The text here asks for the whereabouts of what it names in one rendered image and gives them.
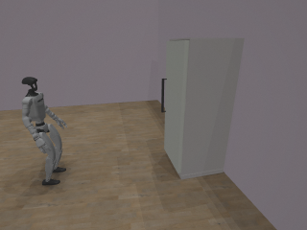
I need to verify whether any robot left forearm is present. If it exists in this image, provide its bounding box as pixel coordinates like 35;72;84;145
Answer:
45;107;59;121

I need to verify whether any handle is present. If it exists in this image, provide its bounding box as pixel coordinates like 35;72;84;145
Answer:
161;79;167;113

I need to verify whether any robot right forearm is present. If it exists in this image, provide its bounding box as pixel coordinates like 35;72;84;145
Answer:
22;117;40;140

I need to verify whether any fridge door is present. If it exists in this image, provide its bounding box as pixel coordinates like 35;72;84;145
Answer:
164;40;190;173

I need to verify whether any humanoid robot torso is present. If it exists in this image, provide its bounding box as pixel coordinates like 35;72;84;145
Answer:
25;94;48;133

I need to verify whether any robot left hand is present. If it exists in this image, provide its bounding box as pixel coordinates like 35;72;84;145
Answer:
56;118;67;129

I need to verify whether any right robot upper arm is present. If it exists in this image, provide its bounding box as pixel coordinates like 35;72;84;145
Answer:
21;97;33;122

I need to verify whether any robot right hand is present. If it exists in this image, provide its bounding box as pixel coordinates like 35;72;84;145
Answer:
35;138;51;154

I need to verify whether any humanoid robot head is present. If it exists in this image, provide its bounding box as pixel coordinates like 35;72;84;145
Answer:
22;77;38;97

